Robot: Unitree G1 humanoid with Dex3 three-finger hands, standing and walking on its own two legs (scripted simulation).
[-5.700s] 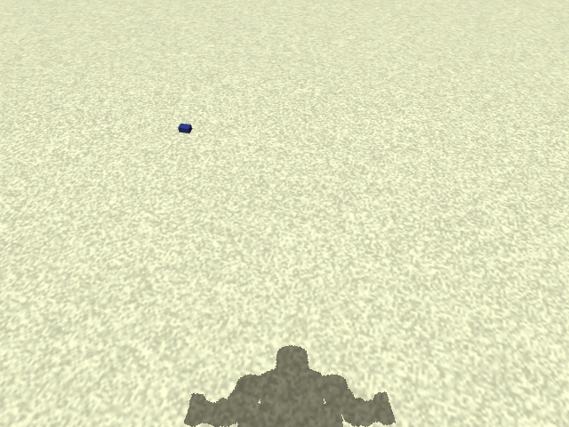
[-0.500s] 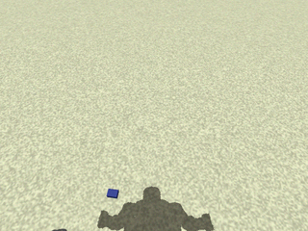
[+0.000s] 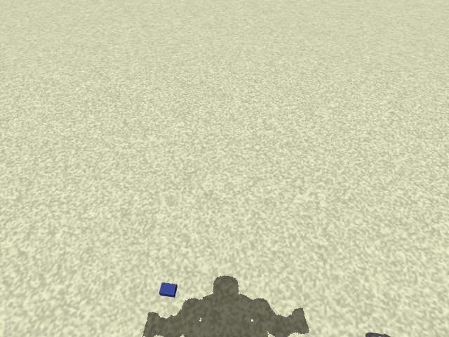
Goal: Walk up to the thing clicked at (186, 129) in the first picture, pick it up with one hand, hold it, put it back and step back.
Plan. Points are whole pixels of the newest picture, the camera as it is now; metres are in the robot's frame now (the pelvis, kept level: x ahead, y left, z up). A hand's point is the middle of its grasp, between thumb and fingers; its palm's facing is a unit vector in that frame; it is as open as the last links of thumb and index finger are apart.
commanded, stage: walk up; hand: left
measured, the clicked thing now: (168, 289) +0.42 +0.25 -0.77
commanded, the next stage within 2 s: stand in 0.70 s
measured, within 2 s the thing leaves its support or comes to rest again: neither
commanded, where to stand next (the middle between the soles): +0.06 -0.01 m, yaw +2 degrees
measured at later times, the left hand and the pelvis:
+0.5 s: hand out of the picture +0.09 +0.25 -0.16, palm faces -0.03 -0.95 -0.31, open 7.4 cm; pelvis +0.01 +0.00 +0.00, yaw +0 degrees
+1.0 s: hand out of the picture +0.09 +0.25 -0.15, palm faces -0.02 -0.94 -0.34, open 7.4 cm; pelvis +0.01 +0.00 +0.00, yaw +0 degrees
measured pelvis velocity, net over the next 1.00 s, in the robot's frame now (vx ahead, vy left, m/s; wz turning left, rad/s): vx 0.01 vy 0.00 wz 0.01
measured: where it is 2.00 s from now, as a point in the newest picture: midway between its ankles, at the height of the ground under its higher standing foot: outside the picture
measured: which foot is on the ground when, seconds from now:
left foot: down 0.00-1.00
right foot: down 0.00-1.00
